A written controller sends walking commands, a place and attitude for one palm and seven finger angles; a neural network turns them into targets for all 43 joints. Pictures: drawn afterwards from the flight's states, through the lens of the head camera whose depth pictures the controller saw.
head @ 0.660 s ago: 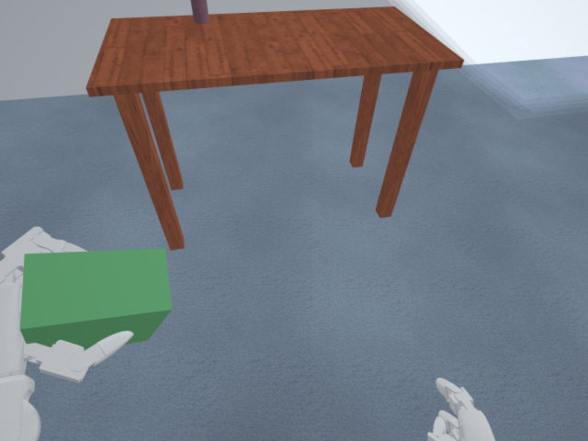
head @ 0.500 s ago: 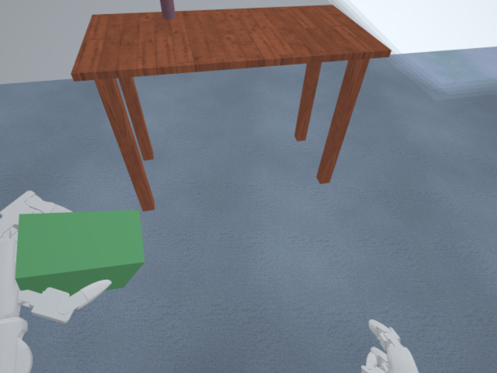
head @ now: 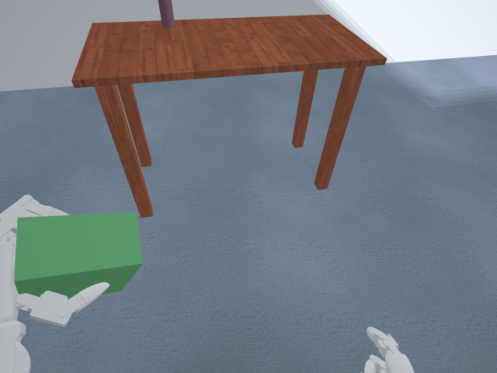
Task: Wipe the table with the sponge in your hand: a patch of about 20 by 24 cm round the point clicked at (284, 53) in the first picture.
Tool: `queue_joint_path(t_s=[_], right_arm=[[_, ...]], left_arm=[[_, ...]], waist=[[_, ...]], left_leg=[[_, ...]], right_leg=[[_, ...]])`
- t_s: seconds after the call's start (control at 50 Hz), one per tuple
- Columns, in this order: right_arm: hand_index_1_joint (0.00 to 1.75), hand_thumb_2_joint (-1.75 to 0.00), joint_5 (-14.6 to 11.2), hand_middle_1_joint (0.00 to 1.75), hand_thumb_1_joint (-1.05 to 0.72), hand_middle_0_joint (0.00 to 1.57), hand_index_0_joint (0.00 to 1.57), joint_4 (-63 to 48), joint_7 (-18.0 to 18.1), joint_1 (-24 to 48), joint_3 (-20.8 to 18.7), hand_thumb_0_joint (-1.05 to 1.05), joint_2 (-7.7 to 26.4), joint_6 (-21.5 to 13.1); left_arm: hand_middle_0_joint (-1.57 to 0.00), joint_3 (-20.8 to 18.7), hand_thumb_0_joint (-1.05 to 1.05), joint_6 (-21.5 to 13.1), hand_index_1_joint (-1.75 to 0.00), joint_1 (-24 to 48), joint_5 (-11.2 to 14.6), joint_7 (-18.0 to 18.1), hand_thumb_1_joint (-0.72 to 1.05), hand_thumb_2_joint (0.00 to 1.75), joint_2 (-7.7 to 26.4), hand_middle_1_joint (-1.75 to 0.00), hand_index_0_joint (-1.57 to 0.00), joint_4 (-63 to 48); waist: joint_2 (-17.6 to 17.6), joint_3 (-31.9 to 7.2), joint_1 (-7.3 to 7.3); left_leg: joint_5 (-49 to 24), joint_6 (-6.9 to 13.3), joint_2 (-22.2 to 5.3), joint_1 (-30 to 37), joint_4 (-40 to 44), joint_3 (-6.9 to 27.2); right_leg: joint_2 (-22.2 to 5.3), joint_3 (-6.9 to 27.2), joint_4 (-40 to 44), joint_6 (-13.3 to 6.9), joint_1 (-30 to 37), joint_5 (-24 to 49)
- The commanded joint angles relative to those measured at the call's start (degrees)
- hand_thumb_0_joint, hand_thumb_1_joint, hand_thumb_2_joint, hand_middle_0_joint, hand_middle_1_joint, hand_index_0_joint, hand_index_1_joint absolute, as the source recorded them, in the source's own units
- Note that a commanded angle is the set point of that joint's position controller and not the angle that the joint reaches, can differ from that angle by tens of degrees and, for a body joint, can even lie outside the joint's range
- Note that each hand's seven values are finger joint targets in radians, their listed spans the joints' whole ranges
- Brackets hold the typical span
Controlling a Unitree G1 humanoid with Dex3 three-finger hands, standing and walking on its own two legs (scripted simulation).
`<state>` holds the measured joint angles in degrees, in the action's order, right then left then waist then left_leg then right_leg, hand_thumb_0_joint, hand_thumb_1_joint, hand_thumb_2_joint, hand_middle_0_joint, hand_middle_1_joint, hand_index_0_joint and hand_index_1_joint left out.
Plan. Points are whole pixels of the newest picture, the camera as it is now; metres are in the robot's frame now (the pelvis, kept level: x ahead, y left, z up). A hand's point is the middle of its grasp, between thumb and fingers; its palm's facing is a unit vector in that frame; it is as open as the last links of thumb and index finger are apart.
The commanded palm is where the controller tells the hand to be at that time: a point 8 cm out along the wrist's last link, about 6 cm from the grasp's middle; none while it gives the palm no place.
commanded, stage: walk to a spot facing it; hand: left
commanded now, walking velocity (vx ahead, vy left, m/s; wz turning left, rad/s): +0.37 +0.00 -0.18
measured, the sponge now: (95, 259) +0.22 +0.21 +0.14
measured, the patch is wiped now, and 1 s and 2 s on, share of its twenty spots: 0.00 0.00 0.00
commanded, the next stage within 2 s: turn to face it in 1.20 s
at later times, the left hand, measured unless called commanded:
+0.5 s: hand (104, 189) +0.32 +0.24 +0.16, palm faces +0.40 -0.83 -0.38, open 10.2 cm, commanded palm +0.27 +0.27 +0.18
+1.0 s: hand (210, 125) +0.49 +0.11 +0.17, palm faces +0.27 -0.81 -0.53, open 10.2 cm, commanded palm +0.43 +0.17 +0.18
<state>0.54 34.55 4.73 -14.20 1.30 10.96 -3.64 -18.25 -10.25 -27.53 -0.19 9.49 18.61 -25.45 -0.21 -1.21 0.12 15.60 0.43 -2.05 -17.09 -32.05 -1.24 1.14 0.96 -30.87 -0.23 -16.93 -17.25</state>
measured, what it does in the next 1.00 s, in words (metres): walks ahead: left foot, then right foot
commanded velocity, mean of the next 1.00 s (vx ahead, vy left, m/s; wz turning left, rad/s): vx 0.36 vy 0.00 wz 0.03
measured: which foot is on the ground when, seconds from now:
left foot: down 0.00-0.18, up 0.20-0.40, down 0.42-0.84, up 0.86-1.00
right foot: down 0.00-0.44, up 0.46-0.80, down 0.82-1.00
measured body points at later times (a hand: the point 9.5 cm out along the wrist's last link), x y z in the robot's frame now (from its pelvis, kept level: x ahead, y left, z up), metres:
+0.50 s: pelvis +0.10 -0.01 -0.01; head +0.10 +0.01 +0.44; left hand +0.29 +0.28 +0.18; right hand +0.24 -0.26 -0.08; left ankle +0.11 +0.11 -0.74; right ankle +0.04 -0.12 -0.70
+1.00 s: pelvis +0.25 -0.10 -0.01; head +0.29 -0.13 +0.44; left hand +0.47 +0.15 +0.19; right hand +0.38 -0.36 -0.12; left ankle +0.22 +0.06 -0.61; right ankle +0.29 -0.16 -0.73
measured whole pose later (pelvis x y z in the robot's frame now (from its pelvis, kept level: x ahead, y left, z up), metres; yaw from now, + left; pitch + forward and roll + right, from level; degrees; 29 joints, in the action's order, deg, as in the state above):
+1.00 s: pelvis +0.25 -0.10 -0.01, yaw -4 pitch -1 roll +1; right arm 0.1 37.6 2.8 -8.9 -2.2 13.5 -0.9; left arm -21.6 -12.2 -28.5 0.1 7.2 20.9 -29.8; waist -1.9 6.5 -2.4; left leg 19.8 -1.6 -5.8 -31.9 -79.1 -2.0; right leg -3.0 -13.3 -35.4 -5.5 -18.8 -16.0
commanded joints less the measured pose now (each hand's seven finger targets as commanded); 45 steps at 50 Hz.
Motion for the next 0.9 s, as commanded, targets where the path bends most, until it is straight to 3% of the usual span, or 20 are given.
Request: queue_joint_path(t_s=[0.0,0.04,0.1,0.12,0.16,0.18,0.22,0.28,0.36,0.38,0.4,0.42,0.46,0.58,0.68,0.76,0.78,0.8,0.82,0.88], right_arm=[[0.3,-0.9,-0.1,0.3,-0.9,0.2,0.2,-8.8,1.0,6.2,-2.6,0.0,7.6,-3.1],[0.3,-0.9,0.4,0.3,-0.9,0.2,0.2,-8.1,1.2,5.6,-2.7,0.0,7.4,-3.5],[0.3,-0.9,0.1,0.3,-0.9,0.2,0.2,-8.2,0.6,5.9,-2.9,0.0,7.5,-2.9],[0.3,-0.9,0.1,0.3,-0.9,0.2,0.2,-8.5,0.5,6.1,-2.9,0.0,7.3,-2.8],[0.3,-0.9,-0.1,0.3,-0.9,0.2,0.2,-7.8,0.1,6.6,-2.6,0.0,6.0,-2.5],[0.3,-0.9,-0.4,0.3,-0.9,0.2,0.2,-8.0,-0.1,8.0,-2.8,0.0,6.6,-2.7],[0.3,-0.9,-0.1,0.3,-0.9,0.2,0.2,-7.4,-0.3,7.9,-2.5,0.0,6.7,-2.7],[0.3,-0.9,0.3,0.3,-0.9,0.2,0.2,-7.4,-0.3,7.9,-1.5,0.0,5.2,-1.6],[0.3,-0.9,0.2,0.3,-0.9,0.2,0.2,-8.8,0.3,6.6,-2.4,0.0,5.5,-2.0],[0.3,-0.9,0.1,0.3,-0.9,0.2,0.2,-8.8,0.8,5.4,-3.0,0.0,6.3,-2.2],[0.3,-0.9,-0.1,0.3,-0.9,0.2,0.2,-9.3,0.9,5.2,-3.8,0.0,7.9,-2.2],[0.3,-0.9,-0.5,0.3,-0.9,0.2,0.2,-9.8,0.6,5.4,-4.0,0.0,8.0,-2.2],[0.3,-0.9,0.3,0.3,-0.9,0.2,0.2,-8.2,-0.1,6.5,-3.0,0.0,6.7,-3.1],[0.3,-0.9,-0.5,0.3,-0.9,0.2,0.2,-7.1,-0.8,4.1,-3.9,0.0,6.9,-4.2],[0.3,-0.9,0.0,0.3,-0.9,0.2,0.2,-7.7,-0.6,5.2,-3.6,0.0,6.4,-4.3],[0.3,-0.9,-0.6,0.3,-0.9,0.2,0.2,-7.6,-0.6,6.2,-3.6,0.0,5.8,-3.8],[0.3,-0.9,-0.9,0.3,-0.9,0.2,0.2,-7.4,-0.8,6.4,-3.7,0.0,5.3,-3.5],[0.3,-0.9,-1.1,0.3,-0.9,0.2,0.2,-7.8,-1.0,6.4,-3.8,0.0,3.8,-3.0],[0.3,-0.9,-0.8,0.3,-0.9,0.2,0.2,-9.0,-1.2,7.5,-3.3,0.0,4.1,-2.8],[0.3,-0.9,-0.7,0.3,-0.9,0.2,0.2,-6.6,-2.3,8.0,-3.9,0.0,5.6,-1.7]], left_arm=[[-1.2,-5.0,0.0,-3.6,-1.6,7.8,0.1,1.2,0.1,1.3,8.5,-1.6,-1.2,-12.8],[-1.2,-5.3,0.0,-4.0,-1.6,8.3,0.0,1.1,0.1,1.3,9.1,-1.6,-1.2,-13.0],[-1.2,-4.4,0.0,-3.4,-1.6,7.0,0.1,0.6,0.1,1.3,8.2,-1.6,-1.2,-10.1],[-1.2,-4.4,0.0,-3.2,-1.6,7.4,0.1,0.5,0.1,1.3,8.2,-1.6,-1.2,-9.8],[-1.2,-5.1,0.0,-3.1,-1.6,8.6,0.1,0.6,0.1,1.3,10.3,-1.6,-1.2,-8.5],[-1.2,-5.2,0.0,-3.5,-1.6,10.5,0.1,0.8,0.1,1.3,11.3,-1.6,-1.2,-9.1],[-1.2,-5.9,0.0,-4.3,-1.6,11.4,-0.1,0.9,0.1,1.3,11.8,-1.6,-1.2,-10.3],[-1.2,-8.0,0.0,-5.5,-1.6,8.5,0.1,0.8,0.1,1.3,13.0,-1.6,-1.2,-12.3],[-1.2,-8.2,0.0,-5.6,-1.6,6.7,1.2,1.4,0.1,1.3,11.9,-1.6,-1.2,-15.2],[-1.2,-7.7,0.0,-5.8,-1.6,6.0,1.4,1.4,0.1,1.3,11.1,-1.6,-1.2,-16.0],[-1.2,-7.8,0.0,-6.0,-1.6,5.0,1.7,1.5,0.1,1.3,10.4,-1.6,-1.2,-17.6],[-1.2,-5.9,0.0,-6.3,-1.6,3.8,1.8,1.5,0.1,1.3,9.0,-1.6,-1.2,-18.5],[-1.2,-8.3,0.0,-6.4,-1.6,6.1,0.7,1.3,0.1,1.3,13.0,-1.6,-1.2,-16.6],[-1.2,-5.6,0.0,-4.3,-1.6,3.8,0.4,0.5,0.1,1.3,9.0,-1.6,-1.2,-17.7],[-1.2,-7.9,0.0,-4.1,-1.6,4.3,0.8,-0.2,0.1,1.3,10.6,-1.6,-1.2,-14.4],[-1.2,-9.5,0.0,-4.0,-1.6,3.7,1.0,-0.4,0.1,1.3,12.1,-1.6,-1.2,-13.8],[-1.2,-9.9,0.0,-3.4,-1.6,3.7,0.7,-0.3,0.1,1.3,13.0,-1.6,-1.2,-14.1],[-1.2,-11.1,0.0,-3.2,-1.6,4.8,0.2,-0.1,0.1,1.3,15.2,-1.6,-1.2,-14.8],[-1.2,-13.1,0.0,-3.3,-1.6,1.6,0.8,0.1,0.1,1.3,15.8,-1.6,-1.2,-13.1],[-1.2,-14.7,0.0,-5.2,-1.6,0.4,1.7,-0.5,0.1,1.3,16.8,-1.6,-1.2,-15.2]], waist=[[-12.0,0.7,-1.13],[-10.8,-0.7,-1.13],[-7.9,-1.2,-0.76],[-4.5,0.2,-0.78],[13.2,3.2,-0.03],[13.9,3.8,0.51],[6.2,2.2,-0.07],[6.8,-0.2,0.31],[2.7,-4.6,-0.39],[-1.1,-5.8,-0.97],[-11.6,-7.8,-1.46],[-20.2,-7.5,-1.41],[-15.4,-2.1,-1.82],[-11.5,-0.5,-0.82],[-14.0,1.7,-1.44],[-9.7,-4.9,0.51],[-2.6,-7.5,1.3],[12.2,-10.1,0.96],[16.6,-11.0,1.28],[6.3,-5.7,0.19]], left_leg=[[28.5,5.9,-11.6,-5.5,17.9,14.8],[20.6,6.9,-13.0,-1.7,15.1,15.4],[20.4,3.9,-8.5,-7.2,8.3,5.5],[21.0,2.7,-5.6,-10.1,2.7,2.1],[14.2,-0.1,0.0,-18.6,-15.9,-4.3],[13.9,-0.5,-0.8,-22.0,-24.4,-1.9],[13.5,-0.9,-3.1,-21.3,-25.0,0.8],[8.4,-0.4,-3.6,-10.4,-12.0,-3.2],[-2.1,-0.6,-0.4,5.8,4.7,-9.1],[-2.6,0.5,-2.3,12.7,7.9,-6.7],[-0.2,4.1,-10.1,20.6,11.8,4.7],[-4.6,9.0,-22.2,27.3,14.1,20.3],[3.3,12.5,-25.9,17.6,19.1,25.5],[-12.2,7.7,-17.8,16.5,15.8,0.9],[-15.7,6.2,-17.0,11.7,16.6,-5.1],[-20.6,4.8,-13.7,7.9,-3.2,-9.8],[-15.6,3.8,-11.1,3.0,-15.3,-10.5],[4.9,1.7,-4.7,-10.3,-32.9,-11.3],[17.5,0.9,0.1,-20.1,-44.2,-3.7],[7.3,-1.0,-4.9,-22.3,-51.4,3.4]], right_leg=[[1.1,-4.1,-5.7,-1.1,-0.6,-9.3],[0.3,-5.0,-4.3,-0.8,-0.8,-6.8],[-1.6,-2.0,2.6,-2.5,5.8,-9.0],[-4.8,4.1,5.7,-4.5,4.6,-14.4],[-17.0,26.4,17.4,-10.7,6.3,-24.9],[-21.3,31.8,20.0,-13.7,8.5,-20.3],[-21.5,28.0,18.1,-14.9,9.3,-11.9],[-16.0,12.9,13.8,-11.9,6.0,2.0],[-10.3,5.1,5.8,-7.2,5.1,3.0],[-8.1,3.5,-1.9,-5.3,1.6,5.8],[-3.8,-0.2,-13.1,-2.5,-6.4,3.1],[-0.9,-4.7,-25.7,0.0,-18.4,-15.0],[-4.7,-0.2,-37.3,-0.3,-23.0,-13.6],[-6.6,-6.9,-28.0,1.5,-22.2,-3.2],[-4.9,-12.6,-12.7,1.6,-12.6,1.2],[-0.4,-16.6,0.0,0.5,8.4,5.8],[-3.8,-11.2,2.3,-1.0,15.6,6.1],[-17.0,9.2,5.7,-6.3,23.8,9.7],[-25.4,26.8,11.1,-10.2,25.3,13.4],[-26.3,20.1,14.9,-9.0,14.7,-2.4]])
